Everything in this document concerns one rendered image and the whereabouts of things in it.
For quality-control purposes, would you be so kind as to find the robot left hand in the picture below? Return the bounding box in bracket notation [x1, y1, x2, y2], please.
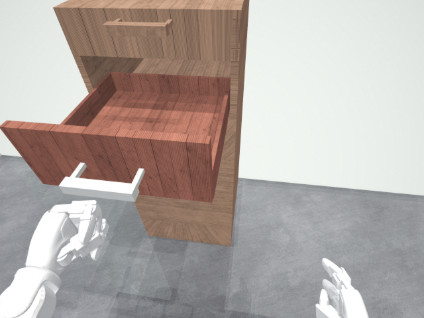
[26, 200, 109, 276]

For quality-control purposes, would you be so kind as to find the handle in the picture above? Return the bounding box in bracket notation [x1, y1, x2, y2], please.
[103, 21, 170, 38]
[59, 162, 145, 202]

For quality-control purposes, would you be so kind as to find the left robot forearm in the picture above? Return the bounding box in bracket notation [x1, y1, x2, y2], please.
[0, 266, 62, 318]

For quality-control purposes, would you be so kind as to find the robot right hand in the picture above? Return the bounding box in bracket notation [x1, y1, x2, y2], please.
[316, 258, 369, 318]

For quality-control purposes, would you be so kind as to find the cabinet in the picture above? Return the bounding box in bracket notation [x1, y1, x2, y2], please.
[53, 0, 249, 246]

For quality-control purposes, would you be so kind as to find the drawer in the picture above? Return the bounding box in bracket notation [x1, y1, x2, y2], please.
[0, 72, 231, 203]

